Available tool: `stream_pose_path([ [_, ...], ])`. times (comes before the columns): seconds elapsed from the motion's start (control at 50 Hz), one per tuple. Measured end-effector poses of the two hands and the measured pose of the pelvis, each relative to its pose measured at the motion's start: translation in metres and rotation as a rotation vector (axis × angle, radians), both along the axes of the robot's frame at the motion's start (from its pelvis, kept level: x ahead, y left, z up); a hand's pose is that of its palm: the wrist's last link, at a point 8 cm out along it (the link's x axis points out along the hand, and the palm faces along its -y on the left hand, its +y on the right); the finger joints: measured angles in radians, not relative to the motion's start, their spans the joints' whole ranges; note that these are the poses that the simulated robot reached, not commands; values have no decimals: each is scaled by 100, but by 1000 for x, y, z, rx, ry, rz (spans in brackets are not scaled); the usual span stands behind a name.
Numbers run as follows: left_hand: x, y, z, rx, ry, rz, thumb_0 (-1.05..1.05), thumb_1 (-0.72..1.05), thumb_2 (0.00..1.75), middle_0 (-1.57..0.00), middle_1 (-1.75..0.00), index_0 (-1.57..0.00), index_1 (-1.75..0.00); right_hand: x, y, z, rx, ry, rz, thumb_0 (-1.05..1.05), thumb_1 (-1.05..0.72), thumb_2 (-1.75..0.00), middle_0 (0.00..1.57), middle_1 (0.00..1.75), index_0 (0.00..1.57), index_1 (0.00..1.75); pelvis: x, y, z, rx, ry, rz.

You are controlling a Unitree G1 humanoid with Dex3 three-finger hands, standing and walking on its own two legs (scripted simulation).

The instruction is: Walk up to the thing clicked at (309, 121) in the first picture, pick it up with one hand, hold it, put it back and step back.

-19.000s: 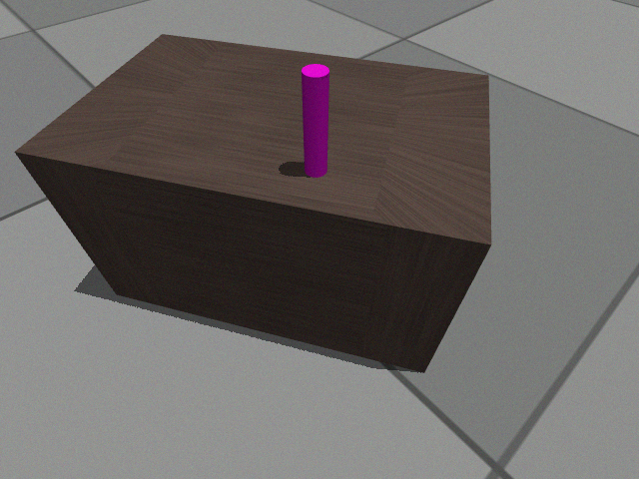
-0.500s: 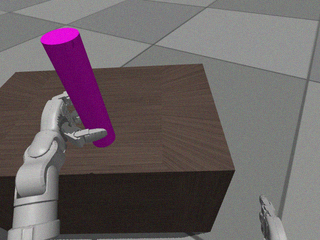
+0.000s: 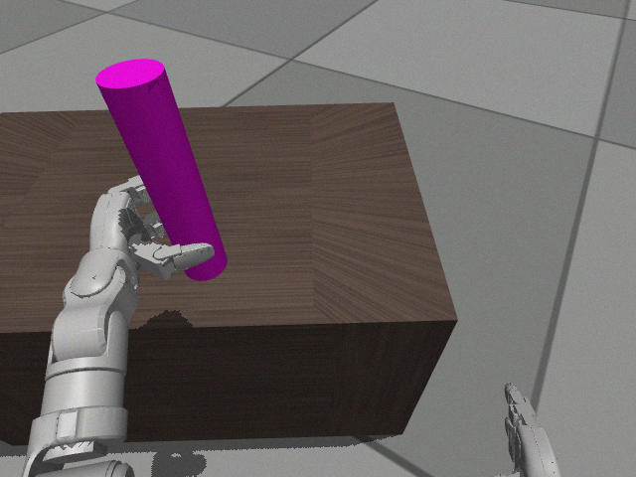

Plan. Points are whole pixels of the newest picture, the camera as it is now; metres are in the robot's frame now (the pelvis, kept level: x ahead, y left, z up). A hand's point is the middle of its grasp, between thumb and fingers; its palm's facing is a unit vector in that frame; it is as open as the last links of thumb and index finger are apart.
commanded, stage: crouch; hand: left
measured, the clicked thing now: (176, 189) +0.36 +0.14 +0.21
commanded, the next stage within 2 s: lower in 0.74 s
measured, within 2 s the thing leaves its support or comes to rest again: neither
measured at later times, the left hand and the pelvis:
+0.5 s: hand (200, 217) +0.44 +0.16 +0.09, palm faces +0.04 -1.00 +0.03, open 9.3 cm; pelvis +0.00 +0.01 -0.01, yaw -1 degrees
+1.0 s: hand (210, 225) +0.46 +0.16 +0.05, palm faces +0.03 -1.00 +0.03, open 9.3 cm; pelvis +0.00 +0.01 -0.03, yaw -1 degrees
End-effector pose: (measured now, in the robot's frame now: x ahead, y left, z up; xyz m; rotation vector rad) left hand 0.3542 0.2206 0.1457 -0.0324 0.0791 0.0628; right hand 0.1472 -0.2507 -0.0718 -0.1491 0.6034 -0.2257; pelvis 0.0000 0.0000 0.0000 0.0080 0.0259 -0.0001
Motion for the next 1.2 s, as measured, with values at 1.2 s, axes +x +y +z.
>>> stream_pose_path([
  [1.2, 90, -8, -127, -1, -18, -35, -2, -61, 84, -101, -138, -106, -139, -18, -14, 0, -131, 64, -32, -1, 50, -6, 6, 5, 6, 5, -4, 7, -44, -17, 246, -24],
])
